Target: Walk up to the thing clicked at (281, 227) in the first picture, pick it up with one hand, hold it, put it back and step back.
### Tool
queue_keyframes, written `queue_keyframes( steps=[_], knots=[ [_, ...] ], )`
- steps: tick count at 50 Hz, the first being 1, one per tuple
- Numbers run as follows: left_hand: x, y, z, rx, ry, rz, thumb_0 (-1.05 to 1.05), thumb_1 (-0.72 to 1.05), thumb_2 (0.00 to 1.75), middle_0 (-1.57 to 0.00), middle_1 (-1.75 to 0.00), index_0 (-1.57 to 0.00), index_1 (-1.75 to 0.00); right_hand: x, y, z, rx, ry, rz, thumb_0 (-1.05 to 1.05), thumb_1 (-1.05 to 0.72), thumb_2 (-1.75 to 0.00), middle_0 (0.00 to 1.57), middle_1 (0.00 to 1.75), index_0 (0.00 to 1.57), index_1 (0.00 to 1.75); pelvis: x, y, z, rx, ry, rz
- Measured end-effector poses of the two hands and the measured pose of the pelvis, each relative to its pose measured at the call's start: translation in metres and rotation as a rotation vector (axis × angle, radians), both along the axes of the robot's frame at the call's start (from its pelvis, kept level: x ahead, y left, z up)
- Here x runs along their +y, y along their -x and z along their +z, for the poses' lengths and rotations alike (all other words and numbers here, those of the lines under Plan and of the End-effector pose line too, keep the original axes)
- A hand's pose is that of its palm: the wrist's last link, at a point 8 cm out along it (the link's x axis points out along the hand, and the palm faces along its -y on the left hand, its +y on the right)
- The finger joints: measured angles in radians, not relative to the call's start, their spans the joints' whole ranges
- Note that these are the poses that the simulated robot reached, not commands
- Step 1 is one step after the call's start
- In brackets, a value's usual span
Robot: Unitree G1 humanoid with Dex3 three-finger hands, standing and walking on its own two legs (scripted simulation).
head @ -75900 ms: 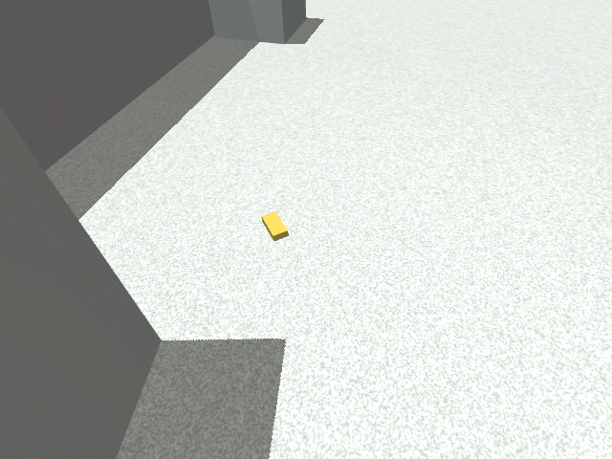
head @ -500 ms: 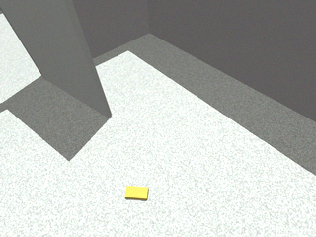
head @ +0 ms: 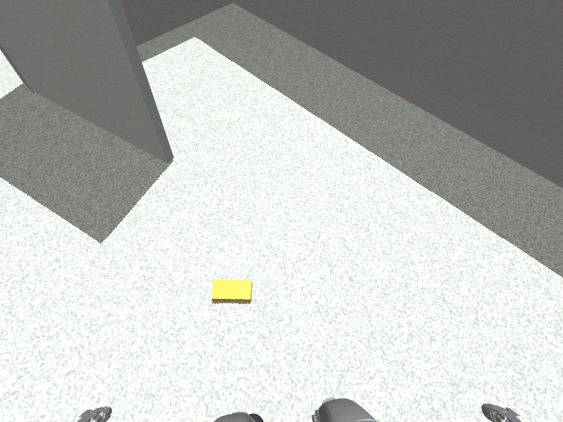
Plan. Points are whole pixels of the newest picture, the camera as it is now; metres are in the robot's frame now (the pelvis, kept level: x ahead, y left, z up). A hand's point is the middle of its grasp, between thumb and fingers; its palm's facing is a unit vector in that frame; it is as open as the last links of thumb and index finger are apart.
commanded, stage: step back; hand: left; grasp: from above
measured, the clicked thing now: (232, 290) +0.57 +0.17 -0.75
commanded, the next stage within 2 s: none
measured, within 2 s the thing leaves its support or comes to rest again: neither
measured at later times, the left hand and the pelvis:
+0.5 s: hand out of the picture -0.02 +0.22 -0.13, palm faces +0.03 -0.91 -0.41, open 7.4 cm; pelvis -0.14 -0.04 +0.00, yaw +2 degrees
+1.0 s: hand out of the picture -0.24 +0.20 -0.15, palm faces +0.00 -0.91 -0.41, open 7.4 cm; pelvis -0.31 -0.07 -0.01, yaw +0 degrees
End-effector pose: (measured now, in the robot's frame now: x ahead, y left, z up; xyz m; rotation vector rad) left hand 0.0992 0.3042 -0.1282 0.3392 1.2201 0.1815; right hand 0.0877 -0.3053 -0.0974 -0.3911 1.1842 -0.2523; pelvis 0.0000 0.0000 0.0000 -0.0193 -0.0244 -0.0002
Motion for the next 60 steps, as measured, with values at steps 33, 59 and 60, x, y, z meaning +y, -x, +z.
queue_keyframes(
  steps=[33, 59, 60],
  knots=[
    [-0.031, 0.185, 0.012, -0.135, -0.011, 0.035, 0.01, 0.90, 0.90, -0.21, -0.30, -0.21, -0.30, -0.038, 0.200, -0.012, 0.046, -0.008, 0.075, 0.00, -0.91, -0.89, 0.21, 0.30, 0.20, 0.30, -0.033, 0.196, -0.009, -0.022, -0.027, 0.072],
    [-0.059, 0.392, 0.024, -0.080, -0.088, 0.062, 0.01, 0.90, 0.90, -0.21, -0.30, -0.21, -0.30, -0.075, 0.336, -0.025, 0.000, -0.029, 0.105, 0.00, -0.91, -0.89, 0.21, 0.30, 0.20, 0.30, -0.072, 0.364, -0.012, 0.000, -0.040, 0.068],
    [-0.056, 0.395, 0.021, -0.095, -0.086, 0.063, 0.01, 0.90, 0.90, -0.21, -0.30, -0.21, -0.30, -0.074, 0.345, -0.027, 0.010, -0.023, 0.112, 0.00, -0.91, -0.89, 0.21, 0.30, 0.20, 0.30, -0.071, 0.372, -0.014, -0.001, -0.037, 0.079]
  ],
)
